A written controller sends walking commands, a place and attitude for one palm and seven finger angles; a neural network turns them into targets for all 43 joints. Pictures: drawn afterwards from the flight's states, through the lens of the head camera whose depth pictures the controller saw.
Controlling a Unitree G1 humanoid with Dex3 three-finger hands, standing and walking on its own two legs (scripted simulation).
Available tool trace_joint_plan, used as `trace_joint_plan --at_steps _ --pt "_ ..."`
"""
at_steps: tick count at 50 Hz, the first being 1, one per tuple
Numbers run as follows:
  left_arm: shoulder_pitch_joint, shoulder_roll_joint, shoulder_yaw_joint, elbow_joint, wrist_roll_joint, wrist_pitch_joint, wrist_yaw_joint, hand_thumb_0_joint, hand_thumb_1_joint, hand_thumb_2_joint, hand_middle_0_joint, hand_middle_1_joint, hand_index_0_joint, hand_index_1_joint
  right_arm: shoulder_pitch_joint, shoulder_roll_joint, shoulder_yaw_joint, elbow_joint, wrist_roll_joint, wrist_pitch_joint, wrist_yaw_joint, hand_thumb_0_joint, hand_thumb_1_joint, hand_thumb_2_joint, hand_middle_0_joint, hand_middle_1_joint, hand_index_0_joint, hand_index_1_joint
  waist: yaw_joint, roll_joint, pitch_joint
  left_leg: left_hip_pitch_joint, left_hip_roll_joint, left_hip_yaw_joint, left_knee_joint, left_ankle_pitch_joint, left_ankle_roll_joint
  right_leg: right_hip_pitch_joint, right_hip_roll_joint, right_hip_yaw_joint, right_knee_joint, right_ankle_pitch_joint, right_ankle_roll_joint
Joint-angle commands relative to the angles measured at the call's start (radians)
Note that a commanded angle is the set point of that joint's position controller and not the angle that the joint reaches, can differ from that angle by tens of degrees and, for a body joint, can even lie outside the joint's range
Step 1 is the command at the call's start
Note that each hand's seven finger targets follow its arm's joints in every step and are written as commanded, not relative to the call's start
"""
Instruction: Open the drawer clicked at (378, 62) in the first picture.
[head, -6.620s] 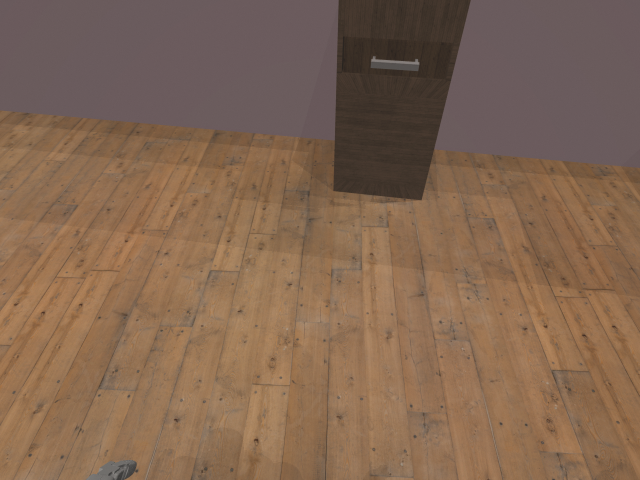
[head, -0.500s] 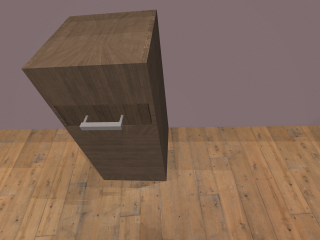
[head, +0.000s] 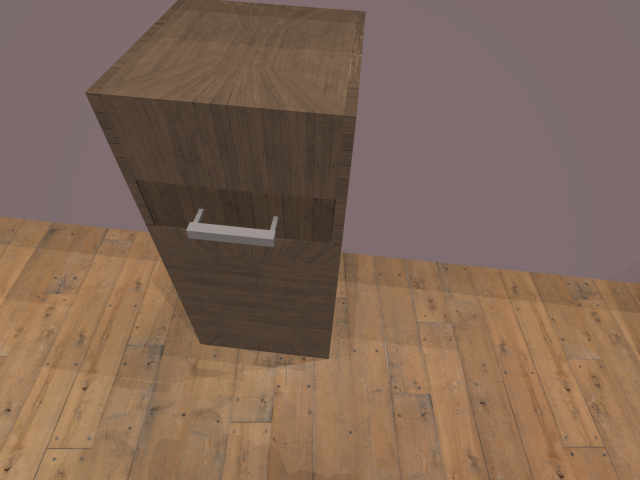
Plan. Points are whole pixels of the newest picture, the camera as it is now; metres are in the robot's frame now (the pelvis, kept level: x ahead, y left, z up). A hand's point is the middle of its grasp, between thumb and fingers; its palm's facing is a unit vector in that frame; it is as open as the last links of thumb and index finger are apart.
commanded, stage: come to a stop and stand still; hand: left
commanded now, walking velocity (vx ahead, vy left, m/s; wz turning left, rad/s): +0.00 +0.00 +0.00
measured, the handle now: (234, 226) +0.57 +0.23 -0.11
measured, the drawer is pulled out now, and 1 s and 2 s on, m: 0.00 0.00 0.00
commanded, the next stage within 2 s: look again from close up in 0.22 s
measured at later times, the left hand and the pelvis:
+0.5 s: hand out of the picture +0.02 +0.19 -0.17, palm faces -0.03 -0.97 -0.23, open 7.3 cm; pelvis +0.00 +0.01 +0.00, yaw -1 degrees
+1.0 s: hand out of the picture +0.00 +0.16 -0.17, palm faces +0.01 -0.98 -0.19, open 7.3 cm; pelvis +0.00 -0.01 +0.00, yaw -1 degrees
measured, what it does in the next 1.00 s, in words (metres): stands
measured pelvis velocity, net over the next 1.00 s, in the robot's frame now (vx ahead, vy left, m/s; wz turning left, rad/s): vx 0.00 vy -0.01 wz -0.01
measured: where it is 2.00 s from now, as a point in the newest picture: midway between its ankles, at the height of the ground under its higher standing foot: outside the picture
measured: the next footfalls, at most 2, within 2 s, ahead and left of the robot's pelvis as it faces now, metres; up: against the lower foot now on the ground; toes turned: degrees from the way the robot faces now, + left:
none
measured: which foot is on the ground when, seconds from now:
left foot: down 0.00-1.00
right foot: down 0.00-1.00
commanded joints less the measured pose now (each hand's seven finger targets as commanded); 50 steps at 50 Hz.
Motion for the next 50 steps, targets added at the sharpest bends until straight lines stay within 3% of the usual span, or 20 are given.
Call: trace_joint_plan --at_steps 1,2,3,4,6,11,15,16,17,18,20,21,24,28,30,41,46,50 --pt "0.074 0.075 0.005 -0.001 -0.005 -0.042 0.009 0.0 0.9 0.9 -0.2 -0.3 -0.2 -0.3 0.072 -0.123 -0.025 -0.006 0.016 -0.019 -0.009 0.0 -0.9 -0.9 0.2 0.3 0.2 0.3 -0.029 0.037 -0.052 0.025 0.141 -0.075 0.014 0.455 0.03 0.119 -0.058 0.087 -0.218 0.431 -0.02" --pt "0.065 0.092 0.003 -0.003 -0.006 -0.045 0.012 0.0 0.9 0.9 -0.2 -0.3 -0.2 -0.3 0.08 -0.113 -0.021 -0.004 0.02 -0.02 -0.007 0.0 -0.9 -0.9 0.2 0.3 0.2 0.3 -0.039 0.024 -0.054 0.009 0.125 -0.067 0.003 0.374 0.015 0.143 -0.09 0.101 -0.206 0.517 -0.035" --pt "0.056 0.093 0.001 -0.003 -0.007 -0.046 0.013 0.0 0.9 0.9 -0.2 -0.3 -0.2 -0.3 0.085 -0.103 -0.02 0.004 0.019 -0.021 -0.004 0.0 -0.9 -0.9 0.2 0.3 0.2 0.3 -0.043 0.036 -0.05 0.007 0.119 -0.068 -0.018 0.319 0.01 0.148 -0.104 0.094 -0.202 0.515 -0.044" --pt "0.039 0.087 0.003 0.002 -0.007 -0.046 0.015 0.0 0.9 0.9 -0.2 -0.3 -0.2 -0.3 0.081 -0.1 -0.022 0.012 0.015 -0.014 -0.004 0.0 -0.9 -0.9 0.2 0.3 0.2 0.3 -0.046 -0.076 -0.044 0.011 0.122 -0.066 -0.009 0.307 0.003 0.133 -0.081 0.089 -0.191 0.515 -0.045" --pt "0.025 0.068 -0.004 -0.001 -0.009 -0.045 0.017 0.0 0.9 0.9 -0.2 -0.3 -0.2 -0.3 0.096 -0.106 -0.018 0.029 0.013 -0.014 -0.006 0.0 -0.9 -0.9 0.2 0.3 0.2 0.3 -0.048 -0.103 -0.025 0.025 0.128 -0.066 -0.034 0.303 0.004 0.117 -0.078 0.073 -0.204 0.489 -0.04" --pt "0.015 0.064 -0.005 0.004 -0.013 -0.038 0.019 0.0 0.9 0.9 -0.2 -0.3 -0.2 -0.3 0.104 -0.097 -0.004 0.066 0.01 -0.021 -0.007 0.0 -0.9 -0.9 0.2 0.3 0.2 0.3 -0.039 0.046 -0.001 0.019 0.133 -0.069 -0.069 0.323 0.006 0.131 -0.059 0.066 -0.227 0.389 -0.034" --pt "0.016 0.066 -0.008 0.011 -0.015 -0.034 0.018 0.0 0.9 0.9 -0.2 -0.3 -0.2 -0.3 0.119 -0.093 0.002 0.082 0.01 -0.02 -0.009 0.0 -0.9 -0.9 0.2 0.3 0.2 0.3 -0.034 0.068 0.026 0.006 0.134 -0.072 -0.086 0.29 0.005 0.137 -0.055 0.061 -0.249 0.341 -0.033" --pt "0.094 0.089 -0.013 0.031 0.003 -0.065 0.057 0.0 0.9 0.9 -0.2 -0.3 -0.2 -0.3 0.054 -0.139 -0.004 0.006 0.017 -0.036 0.006 0.0 -0.9 -0.9 0.2 0.3 0.2 0.3 -0.013 0.039 0.072 -0.083 0.139 -0.034 0.112 0.358 -0.017 0.09 -0.097 0.106 -0.201 0.669 -0.029" --pt "0.062 0.122 -0.006 -0.017 -0.005 -0.076 0.049 0.0 0.9 0.9 -0.2 -0.3 -0.2 -0.3 0.117 -0.088 -0.003 -0.015 0.009 -0.029 0.01 0.0 -0.9 -0.9 0.2 0.3 0.2 0.3 -0.056 0.058 0.0 -0.081 0.098 -0.057 0.066 0.096 -0.009 0.126 -0.125 0.133 -0.184 0.587 -0.064" --pt "0.02 0.109 -0.015 -0.025 -0.009 -0.076 0.036 0.0 0.9 0.9 -0.2 -0.3 -0.2 -0.3 0.132 -0.082 -0.001 -0.004 0.008 -0.031 0.008 0.0 -0.9 -0.9 0.2 0.3 0.2 0.3 -0.062 0.111 0.027 -0.081 0.098 -0.064 0.005 0.078 0.0 0.092 -0.105 0.118 -0.174 0.475 -0.074" --pt "0.018 0.094 -0.016 -0.039 -0.01 -0.071 0.026 0.0 0.9 0.9 -0.2 -0.3 -0.2 -0.3 0.178 -0.096 0.007 -0.008 0.002 -0.035 0.013 0.0 -0.9 -0.9 0.2 0.3 0.2 0.3 -0.056 0.135 -0.055 -0.069 0.126 -0.074 0.01 0.186 0.018 0.127 -0.047 0.063 -0.142 0.286 -0.068" --pt "0.02 0.091 -0.016 -0.039 -0.011 -0.066 0.023 0.0 0.9 0.9 -0.2 -0.3 -0.2 -0.3 0.177 -0.102 0.008 -0.013 0.002 -0.039 0.011 0.0 -0.9 -0.9 0.2 0.3 0.2 0.3 -0.052 0.141 -0.071 -0.057 0.132 -0.078 0.009 0.236 0.025 0.134 -0.039 0.052 -0.129 0.267 -0.065" --pt "0.016 0.074 -0.02 -0.038 -0.011 -0.054 0.017 0.0 0.9 0.9 -0.2 -0.3 -0.2 -0.3 0.188 -0.114 0.011 -0.017 0.001 -0.038 0.004 0.0 -0.9 -0.9 0.2 0.3 0.2 0.3 -0.048 0.103 -0.022 -0.065 0.145 -0.088 0.0 0.269 0.037 0.107 -0.021 0.037 -0.119 0.213 -0.06" --pt "0.019 0.063 -0.023 -0.033 -0.011 -0.046 0.012 0.0 0.9 0.9 -0.2 -0.3 -0.2 -0.3 0.187 -0.11 0.014 -0.011 0.004 -0.033 0.003 0.0 -0.9 -0.9 0.2 0.3 0.2 0.3 -0.046 0.03 0.068 -0.107 0.133 -0.088 -0.038 0.145 0.038 0.064 -0.022 0.053 -0.142 0.177 -0.054" --pt "0.022 0.061 -0.023 -0.032 -0.01 -0.044 0.011 0.0 0.9 0.9 -0.2 -0.3 -0.2 -0.3 0.191 -0.107 0.015 -0.003 0.003 -0.032 0.004 0.0 -0.9 -0.9 0.2 0.3 0.2 0.3 -0.044 0.037 0.097 -0.119 0.129 -0.089 -0.055 0.109 0.039 0.05 -0.019 0.058 -0.148 0.157 -0.053" --pt "0.054 0.054 -0.016 -0.019 -0.009 -0.051 0.01 0.0 0.9 0.9 -0.2 -0.3 -0.2 -0.3 0.198 -0.088 0.015 0.035 0.005 -0.037 0.001 0.0 -0.9 -0.9 0.2 0.3 0.2 0.3 -0.045 0.018 0.035 -0.059 0.119 -0.065 -0.04 0.14 0.035 0.065 -0.034 0.074 -0.161 0.231 -0.053" --pt "0.066 0.048 -0.014 -0.008 -0.009 -0.052 0.009 0.0 0.9 0.9 -0.2 -0.3 -0.2 -0.3 0.191 -0.077 0.016 0.048 0.006 -0.035 -0.003 0.0 -0.9 -0.9 0.2 0.3 0.2 0.3 -0.043 0.045 0.042 -0.051 0.12 -0.058 -0.033 0.156 0.03 0.063 -0.037 0.077 -0.169 0.264 -0.058" --pt "0.088 0.072 -0.001 -0.007 0.0 -0.053 0.002 0.0 0.9 0.9 -0.2 -0.3 -0.2 -0.3 0.194 -0.08 0.011 0.044 0.001 -0.027 0.006 0.0 -0.9 -0.9 0.2 0.3 0.2 0.3 -0.031 0.016 0.068 -0.109 0.08 -0.024 0.032 -0.04 0.03 0.061 -0.061 0.137 -0.207 0.035 -0.088"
